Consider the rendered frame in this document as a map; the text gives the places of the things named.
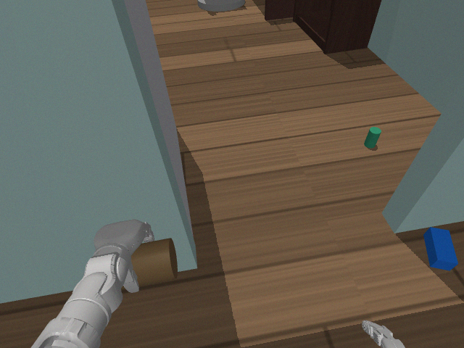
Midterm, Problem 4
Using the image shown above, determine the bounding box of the left robot hand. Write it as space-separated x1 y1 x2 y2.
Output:
94 219 154 293

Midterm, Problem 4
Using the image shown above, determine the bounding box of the bookshelf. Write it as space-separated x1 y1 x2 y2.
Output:
293 0 381 54

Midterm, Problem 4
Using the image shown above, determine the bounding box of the left robot arm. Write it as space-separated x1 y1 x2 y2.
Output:
31 243 131 348

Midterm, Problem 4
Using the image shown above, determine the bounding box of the right robot hand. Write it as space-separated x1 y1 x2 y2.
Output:
362 320 405 348

